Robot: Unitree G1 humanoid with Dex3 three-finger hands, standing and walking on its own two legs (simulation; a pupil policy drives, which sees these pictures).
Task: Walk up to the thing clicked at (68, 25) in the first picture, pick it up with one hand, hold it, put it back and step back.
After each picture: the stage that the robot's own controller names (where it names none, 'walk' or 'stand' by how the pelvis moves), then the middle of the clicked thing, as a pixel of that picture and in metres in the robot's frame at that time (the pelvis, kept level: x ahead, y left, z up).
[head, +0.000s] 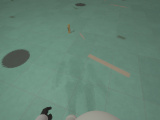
stand; (69, 29) +2.23 +0.66 -0.65
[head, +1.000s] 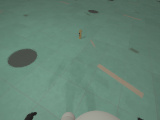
walk; (80, 34) +2.13 +0.26 -0.63
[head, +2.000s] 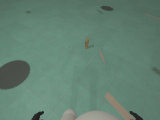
walk; (86, 43) +1.50 +0.06 -0.64
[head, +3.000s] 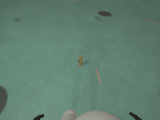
walk; (80, 60) +1.01 +0.14 -0.64
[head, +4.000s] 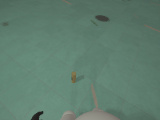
walk; (73, 77) +0.67 +0.16 -0.65
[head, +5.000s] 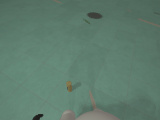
stand; (69, 86) +0.49 +0.22 -0.64
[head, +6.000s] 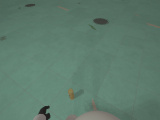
stand; (71, 94) +0.42 +0.23 -0.65
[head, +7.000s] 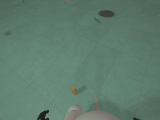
stand; (74, 90) +0.42 +0.23 -0.65
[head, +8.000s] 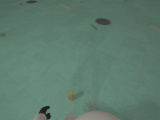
stand; (71, 96) +0.40 +0.20 -0.65
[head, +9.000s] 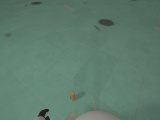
stand; (72, 96) +0.40 +0.19 -0.66
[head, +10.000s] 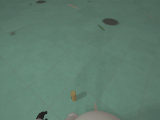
stand; (73, 96) +0.39 +0.19 -0.65
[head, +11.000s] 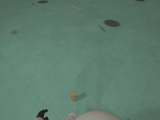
stand; (73, 96) +0.39 +0.18 -0.65
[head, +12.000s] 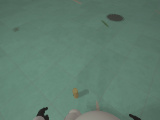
stand; (75, 93) +0.39 +0.18 -0.64
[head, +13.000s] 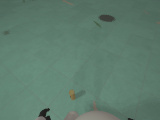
stand; (72, 95) +0.38 +0.20 -0.65
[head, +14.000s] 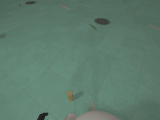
stand; (70, 96) +0.39 +0.21 -0.65
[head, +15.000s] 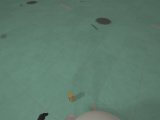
stand; (71, 97) +0.38 +0.21 -0.66
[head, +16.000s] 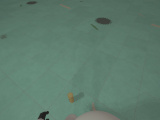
stand; (71, 98) +0.37 +0.21 -0.66
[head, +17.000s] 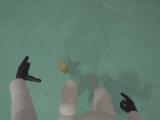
go down; (64, 68) +0.41 +0.25 -0.40
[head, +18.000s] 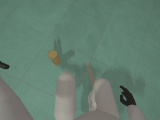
go down; (55, 58) +0.43 +0.31 -0.29
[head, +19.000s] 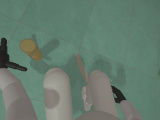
close in; (33, 52) +0.40 +0.34 -0.19
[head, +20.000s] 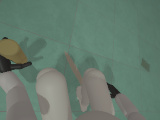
close; (16, 55) +0.37 +0.36 -0.15
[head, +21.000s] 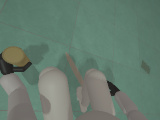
lift; (20, 59) +0.34 +0.35 -0.15
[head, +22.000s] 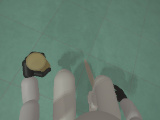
lift; (41, 64) +0.31 +0.31 -0.04
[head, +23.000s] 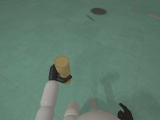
lift; (64, 72) +0.32 +0.17 +0.07
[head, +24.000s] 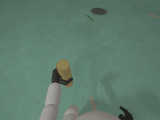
hold; (66, 75) +0.32 +0.17 +0.03
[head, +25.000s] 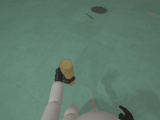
crouch; (68, 74) +0.33 +0.15 +0.02
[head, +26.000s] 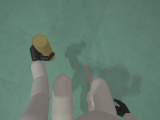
crouch; (46, 51) +0.44 +0.28 -0.06
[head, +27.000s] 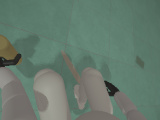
lower; (8, 53) +0.39 +0.38 -0.16
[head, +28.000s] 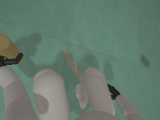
lower; (10, 52) +0.38 +0.38 -0.16
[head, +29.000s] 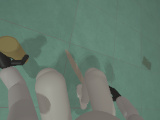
lower; (16, 53) +0.37 +0.36 -0.16
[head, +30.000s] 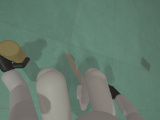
lower; (17, 56) +0.36 +0.36 -0.16
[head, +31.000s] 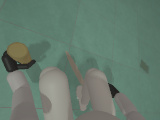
open; (23, 57) +0.36 +0.34 -0.16
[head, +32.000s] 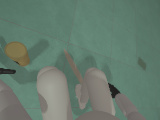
rise; (20, 57) +0.36 +0.34 -0.16
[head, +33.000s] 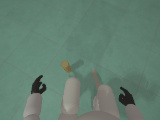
walk; (66, 67) +0.42 +0.26 -0.38
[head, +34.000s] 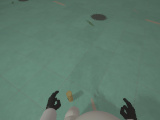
stand; (69, 96) +0.37 +0.21 -0.59
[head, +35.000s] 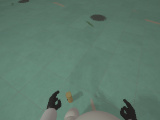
stand; (69, 97) +0.36 +0.22 -0.60
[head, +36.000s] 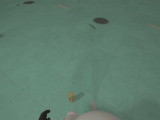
stand; (71, 97) +0.37 +0.20 -0.64
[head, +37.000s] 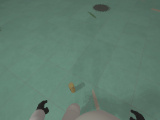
walk; (72, 88) +0.42 +0.22 -0.63
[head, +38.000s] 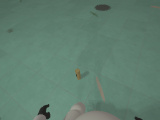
walk; (78, 74) +0.66 +0.22 -0.64
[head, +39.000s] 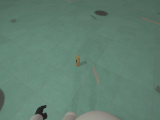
stand; (78, 61) +1.00 +0.18 -0.64
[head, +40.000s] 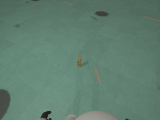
stand; (79, 62) +1.01 +0.20 -0.65
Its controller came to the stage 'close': yes
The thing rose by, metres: 0.67
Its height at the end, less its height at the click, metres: +0.00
